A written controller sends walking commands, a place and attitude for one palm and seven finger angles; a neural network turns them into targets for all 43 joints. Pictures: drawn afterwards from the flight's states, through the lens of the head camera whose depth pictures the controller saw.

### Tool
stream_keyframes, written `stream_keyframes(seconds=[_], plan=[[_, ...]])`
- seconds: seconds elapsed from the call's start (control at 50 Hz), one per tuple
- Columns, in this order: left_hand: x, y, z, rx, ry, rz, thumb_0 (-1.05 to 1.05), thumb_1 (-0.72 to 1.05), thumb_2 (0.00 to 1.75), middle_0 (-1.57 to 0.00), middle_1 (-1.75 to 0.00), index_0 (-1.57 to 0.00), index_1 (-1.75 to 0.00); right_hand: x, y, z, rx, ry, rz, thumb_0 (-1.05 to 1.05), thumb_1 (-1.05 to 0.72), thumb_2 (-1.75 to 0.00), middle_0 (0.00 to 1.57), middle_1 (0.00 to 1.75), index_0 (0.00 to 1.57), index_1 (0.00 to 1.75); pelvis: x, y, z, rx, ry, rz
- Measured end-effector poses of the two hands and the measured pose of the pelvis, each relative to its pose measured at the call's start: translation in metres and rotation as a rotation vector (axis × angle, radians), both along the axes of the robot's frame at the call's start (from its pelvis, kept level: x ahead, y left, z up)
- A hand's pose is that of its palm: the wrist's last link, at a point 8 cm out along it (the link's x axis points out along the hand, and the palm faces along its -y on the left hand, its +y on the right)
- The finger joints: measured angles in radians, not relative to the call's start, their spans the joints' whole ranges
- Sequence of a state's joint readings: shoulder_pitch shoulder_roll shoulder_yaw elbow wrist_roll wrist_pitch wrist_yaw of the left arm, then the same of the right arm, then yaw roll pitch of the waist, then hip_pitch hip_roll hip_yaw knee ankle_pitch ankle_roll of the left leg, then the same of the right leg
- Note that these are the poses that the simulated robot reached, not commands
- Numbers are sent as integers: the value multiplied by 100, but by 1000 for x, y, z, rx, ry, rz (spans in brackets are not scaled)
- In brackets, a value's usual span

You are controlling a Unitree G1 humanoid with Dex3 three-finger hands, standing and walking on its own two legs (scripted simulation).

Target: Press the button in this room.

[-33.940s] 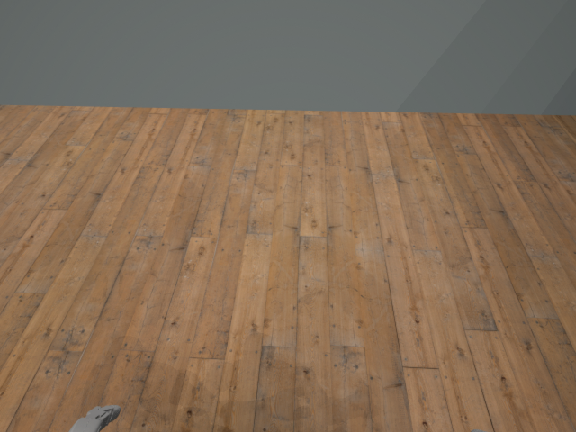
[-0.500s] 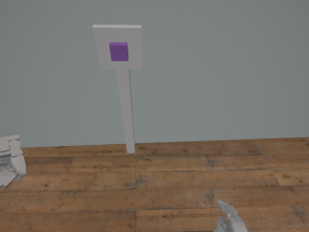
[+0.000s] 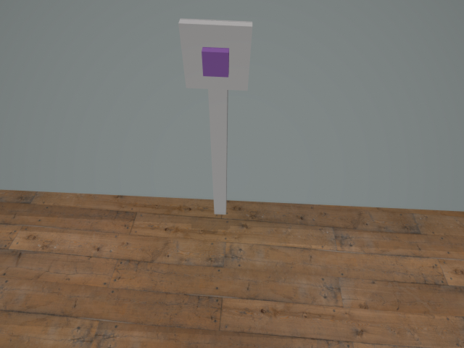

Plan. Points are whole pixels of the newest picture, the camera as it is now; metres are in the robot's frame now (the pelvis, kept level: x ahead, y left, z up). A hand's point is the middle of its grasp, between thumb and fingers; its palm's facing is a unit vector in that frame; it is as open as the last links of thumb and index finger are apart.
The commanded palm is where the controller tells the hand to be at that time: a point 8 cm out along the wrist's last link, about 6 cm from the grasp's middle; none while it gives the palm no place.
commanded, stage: let the arm hang, fingers relaxed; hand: left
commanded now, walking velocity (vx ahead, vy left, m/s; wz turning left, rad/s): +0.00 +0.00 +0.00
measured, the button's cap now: (215, 61) +0.78 +0.10 +0.08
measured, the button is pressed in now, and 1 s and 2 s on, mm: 0 0 0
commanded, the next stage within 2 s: stand and wait in 0.66 s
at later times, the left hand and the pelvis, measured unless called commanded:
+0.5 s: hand out of the picture +0.02 +0.18 -0.17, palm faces +0.00 -0.98 -0.20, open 7.2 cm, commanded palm none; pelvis +0.00 +0.01 +0.00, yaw -2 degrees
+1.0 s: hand out of the picture +0.02 +0.17 -0.17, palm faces +0.01 -0.98 -0.21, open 7.4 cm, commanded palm none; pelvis +0.02 +0.00 +0.01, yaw -2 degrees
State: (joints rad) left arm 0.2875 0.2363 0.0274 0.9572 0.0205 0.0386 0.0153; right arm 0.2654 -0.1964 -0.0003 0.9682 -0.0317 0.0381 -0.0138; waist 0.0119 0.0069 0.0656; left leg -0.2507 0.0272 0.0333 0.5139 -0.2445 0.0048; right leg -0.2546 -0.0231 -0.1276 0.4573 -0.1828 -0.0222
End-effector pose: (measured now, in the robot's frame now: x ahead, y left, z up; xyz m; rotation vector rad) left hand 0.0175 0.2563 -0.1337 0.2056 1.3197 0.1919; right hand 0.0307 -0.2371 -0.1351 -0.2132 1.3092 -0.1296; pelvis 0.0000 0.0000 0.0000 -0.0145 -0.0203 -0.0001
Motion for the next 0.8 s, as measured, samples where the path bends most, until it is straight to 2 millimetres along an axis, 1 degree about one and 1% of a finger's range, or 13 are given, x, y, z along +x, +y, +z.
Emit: stream_keyframes(seconds=[0.06, 0.14, 0.22, 0.32, 0.46, 0.54, 0.66, 0.8], plan=[[-19, 4, 4, 12, 58, 13, 1, 90, 90, -68, -86, -68, -84, -9, 8, -5, 27, 19, -15, 1, -91, -90, 20, 30, 20, 30, -1, 2, 2, 3, -5, -4], [-32, 5, 6, 19, 101, 22, 0, 90, 90, -54, -69, -54, -68, -20, 17, -10, 53, 40, -33, 1, -91, -90, 20, 30, 20, 30, -2, 5, 3, 7, -9, -11], [-32, 1, 5, 10, 111, 20, 0, 90, 90, -40, -53, -40, -52, -33, 23, -12, 67, 68, -53, 0, -91, -90, 20, 30, 20, 30, -3, 6, 4, 11, -9, -18], [-22, -11, 0, -20, 97, 10, 0, 90, 90, -28, -40, -28, -39, -50, 29, -13, 73, 107, -78, 0, -91, -90, 20, 30, 20, 30, -3, 7, 4, 14, -7, -23], [-4, -29, -6, -64, 68, -5, 0, 90, 90, -22, -32, -22, -32, -67, 35, -11, 77, 152, -107, 0, -91, -90, 20, 30, 20, 30, -1, 6, 4, 16, -5, -25], [-2, -30, -7, -61, 70, -5, 0, 92, 90, -21, -31, -21, -31, -71, 37, -11, 80, 165, -118, 0, -91, -90, 20, 30, 20, 30, 1, 5, 4, 17, -5, -26], [-3, -31, -5, -57, 81, 3, 0, 91, 90, -21, -30, -21, -30, -67, 38, -12, 88, 170, -121, 0, -91, -90, 20, 30, 20, 30, 4, 3, 4, 16, 0, -25], [-5, -32, -5, -54, 99, 12, 0, 91, 90, -20, -30, -20, -30, -54, 34, -12, 86, 152, -117, 0, -91, -90, 20, 30, 20, 30, 10, 1, 5, 16, 2, -26]])
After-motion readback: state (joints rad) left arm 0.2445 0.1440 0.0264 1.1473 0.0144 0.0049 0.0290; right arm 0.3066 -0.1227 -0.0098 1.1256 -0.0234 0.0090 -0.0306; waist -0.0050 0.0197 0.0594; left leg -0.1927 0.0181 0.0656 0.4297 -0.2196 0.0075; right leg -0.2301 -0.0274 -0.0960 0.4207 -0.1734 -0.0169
